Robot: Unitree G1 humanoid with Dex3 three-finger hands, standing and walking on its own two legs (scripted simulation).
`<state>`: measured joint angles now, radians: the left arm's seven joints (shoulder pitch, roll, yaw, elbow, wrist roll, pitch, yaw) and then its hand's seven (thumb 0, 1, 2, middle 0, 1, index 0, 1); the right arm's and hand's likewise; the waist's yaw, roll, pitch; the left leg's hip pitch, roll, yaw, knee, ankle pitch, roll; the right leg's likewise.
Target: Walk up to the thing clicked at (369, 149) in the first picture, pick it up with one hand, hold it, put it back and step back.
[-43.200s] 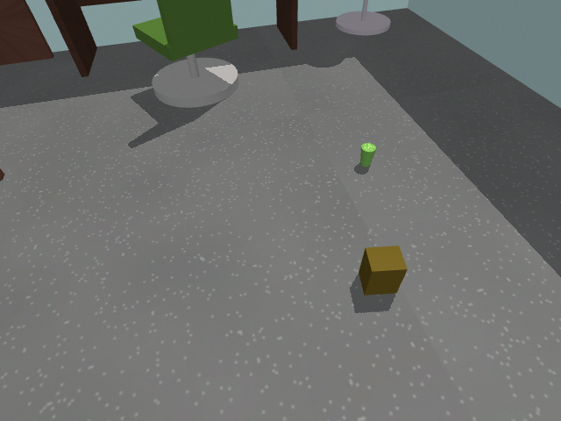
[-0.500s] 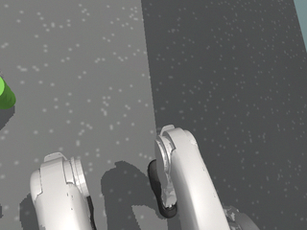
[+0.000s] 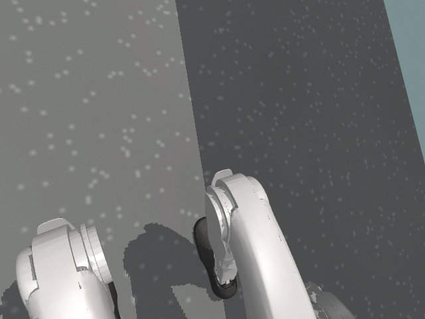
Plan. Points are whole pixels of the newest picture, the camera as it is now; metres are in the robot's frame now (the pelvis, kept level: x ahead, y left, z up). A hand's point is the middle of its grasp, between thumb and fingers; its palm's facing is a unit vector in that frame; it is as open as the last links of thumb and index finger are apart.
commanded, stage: rest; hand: left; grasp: from above
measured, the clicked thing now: out of the picture +0.48 +0.34 -0.25
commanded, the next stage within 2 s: open in 0.44 s
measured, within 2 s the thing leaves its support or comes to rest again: neither
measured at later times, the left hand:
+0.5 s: hand out of the picture +0.47 +0.35 -0.21, palm faces -0.45 -0.10 -0.89, open 10.1 cm
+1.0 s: hand out of the picture +0.47 +0.35 -0.22, palm faces -0.45 -0.09 -0.89, open 11.9 cm
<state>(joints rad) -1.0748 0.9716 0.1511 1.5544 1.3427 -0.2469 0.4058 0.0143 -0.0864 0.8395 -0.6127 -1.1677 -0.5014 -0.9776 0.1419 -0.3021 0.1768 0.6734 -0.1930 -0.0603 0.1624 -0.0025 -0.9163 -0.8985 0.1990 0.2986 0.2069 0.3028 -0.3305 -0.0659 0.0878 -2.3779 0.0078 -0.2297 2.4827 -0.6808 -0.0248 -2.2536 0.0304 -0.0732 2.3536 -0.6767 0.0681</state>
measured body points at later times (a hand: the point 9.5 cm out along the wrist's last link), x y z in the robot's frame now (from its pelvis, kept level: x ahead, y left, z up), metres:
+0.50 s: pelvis +0.00 +0.00 +0.00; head +0.26 +0.12 +0.34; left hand +0.49 +0.35 -0.16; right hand +0.05 -0.26 -0.07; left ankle +0.07 +0.13 -0.28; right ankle +0.11 -0.14 -0.28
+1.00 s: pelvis +0.00 +0.00 +0.00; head +0.27 +0.12 +0.33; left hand +0.49 +0.35 -0.16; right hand +0.04 -0.26 -0.07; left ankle +0.07 +0.13 -0.28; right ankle +0.11 -0.14 -0.28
